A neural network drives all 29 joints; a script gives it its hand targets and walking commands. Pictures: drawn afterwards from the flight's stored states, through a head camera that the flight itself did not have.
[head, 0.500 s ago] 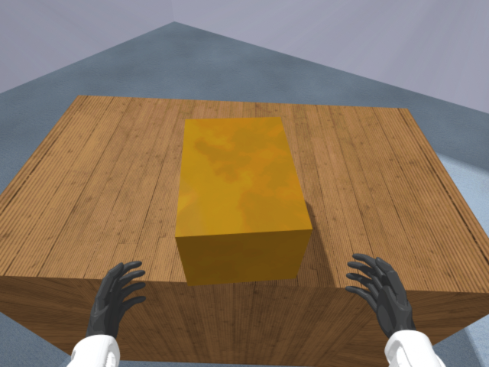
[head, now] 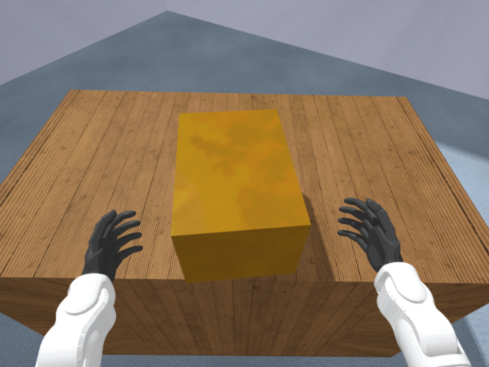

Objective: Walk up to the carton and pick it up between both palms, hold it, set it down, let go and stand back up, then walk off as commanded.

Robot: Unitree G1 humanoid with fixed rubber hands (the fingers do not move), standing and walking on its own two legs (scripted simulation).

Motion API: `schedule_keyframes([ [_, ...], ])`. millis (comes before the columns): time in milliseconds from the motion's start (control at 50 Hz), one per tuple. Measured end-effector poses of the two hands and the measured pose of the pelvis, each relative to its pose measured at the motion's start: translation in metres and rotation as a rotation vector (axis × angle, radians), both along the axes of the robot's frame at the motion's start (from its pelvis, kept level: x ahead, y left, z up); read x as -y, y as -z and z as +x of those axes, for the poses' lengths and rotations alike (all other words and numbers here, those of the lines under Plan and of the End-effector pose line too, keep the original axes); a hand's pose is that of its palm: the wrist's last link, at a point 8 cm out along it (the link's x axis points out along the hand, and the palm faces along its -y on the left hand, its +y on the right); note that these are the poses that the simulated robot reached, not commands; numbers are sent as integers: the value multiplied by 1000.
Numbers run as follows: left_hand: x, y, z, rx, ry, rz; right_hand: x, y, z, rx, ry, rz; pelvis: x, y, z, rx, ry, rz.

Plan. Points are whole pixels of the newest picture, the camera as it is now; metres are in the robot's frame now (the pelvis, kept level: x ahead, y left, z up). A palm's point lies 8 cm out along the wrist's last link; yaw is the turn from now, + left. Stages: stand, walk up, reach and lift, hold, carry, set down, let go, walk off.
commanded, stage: reach and lift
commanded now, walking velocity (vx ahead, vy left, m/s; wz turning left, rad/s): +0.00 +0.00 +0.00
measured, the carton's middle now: (234, 190) +0.47 +0.06 -0.01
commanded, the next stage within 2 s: none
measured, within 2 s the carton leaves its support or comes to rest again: neither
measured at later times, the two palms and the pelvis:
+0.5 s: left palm (107, 218) +0.32 +0.24 +0.09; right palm (365, 192) +0.38 -0.16 +0.11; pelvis -0.01 +0.00 +0.00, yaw +0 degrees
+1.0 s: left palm (107, 174) +0.39 +0.26 +0.11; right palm (345, 153) +0.45 -0.14 +0.13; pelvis -0.01 +0.00 -0.01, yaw +1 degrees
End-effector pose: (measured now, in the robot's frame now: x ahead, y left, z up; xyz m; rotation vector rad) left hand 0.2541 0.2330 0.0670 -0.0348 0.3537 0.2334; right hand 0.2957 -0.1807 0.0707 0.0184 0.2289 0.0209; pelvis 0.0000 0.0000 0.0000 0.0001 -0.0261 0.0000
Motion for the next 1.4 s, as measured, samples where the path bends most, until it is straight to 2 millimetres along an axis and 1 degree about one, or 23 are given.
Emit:
schedule_keyframes([
  [80,-1,-6,12,9,3,-1,1,-3,14,-8,-1,-16,-1,0,-3,-2,-4,-1],
  [240,-5,-7,35,-20,-4,-12,-2,-10,41,-18,-6,-23,-2,1,-7,-40,0,-3],
  [300,-4,-8,43,-21,3,-17,-6,-15,51,-5,-15,-22,-3,1,-9,-56,2,-4],
  [400,-5,-19,53,8,4,-10,-13,-29,67,25,-38,-22,-3,2,-11,-78,3,-6],
  [500,-8,-24,68,-7,-1,-3,-17,-35,87,-1,-44,-22,-2,3,-14,-96,-5,-8],
  [620,-9,-30,84,-1,7,-15,-22,-43,103,-4,-45,-27,-1,4,-15,-119,-14,-12],
  [700,-11,-32,97,-14,-4,-9,-24,-43,115,-38,-38,-30,-1,4,-17,-134,-14,-13],
  [820,-13,-41,117,5,-2,0,-34,-52,130,-23,-45,-20,-1,5,-15,-176,-15,-16],
  [940,-19,-50,131,11,-24,7,-41,-58,146,-22,-53,-23,-3,6,-13,-199,-6,-17],
  [1040,-27,-46,142,0,-48,3,-44,-60,159,-25,-46,-33,-4,7,-13,-232,-16,-19],
  [1080,-27,-45,145,13,-49,6,-46,-61,163,-9,-46,-27,-4,8,-11,-251,-17,-21],
  [1120,-27,-40,147,18,-47,9,-48,-57,165,-11,-50,-33,-5,8,-10,-263,-15,-23],
  [1200,-25,-17,144,-24,-47,4,-50,-37,165,-60,-48,-54,-5,8,-7,-263,-17,-24],
  [1280,-18,5,139,1,-46,-1,-55,-19,161,-38,-61,-57,-5,10,-5,-293,-18,-25],
  [1360,-11,31,133,-10,-44,-12,-61,5,155,-59,-78,-67,-5,12,-6,-323,-12,-24],
  [1400,-8,40,131,0,-47,-16,-65,14,152,-53,-85,-62,-5,14,-6,-343,-9,-25],
])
